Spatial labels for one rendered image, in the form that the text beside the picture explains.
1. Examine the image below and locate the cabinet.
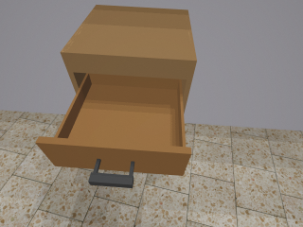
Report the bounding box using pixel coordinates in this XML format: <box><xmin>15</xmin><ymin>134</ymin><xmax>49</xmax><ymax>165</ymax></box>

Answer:
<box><xmin>60</xmin><ymin>5</ymin><xmax>197</xmax><ymax>113</ymax></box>

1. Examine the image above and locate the handle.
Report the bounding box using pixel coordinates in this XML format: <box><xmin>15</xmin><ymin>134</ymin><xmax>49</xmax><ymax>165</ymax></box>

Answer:
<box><xmin>88</xmin><ymin>159</ymin><xmax>134</xmax><ymax>188</ymax></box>

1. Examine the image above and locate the drawer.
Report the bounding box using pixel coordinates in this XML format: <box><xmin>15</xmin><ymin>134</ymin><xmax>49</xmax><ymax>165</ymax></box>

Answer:
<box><xmin>35</xmin><ymin>73</ymin><xmax>192</xmax><ymax>176</ymax></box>

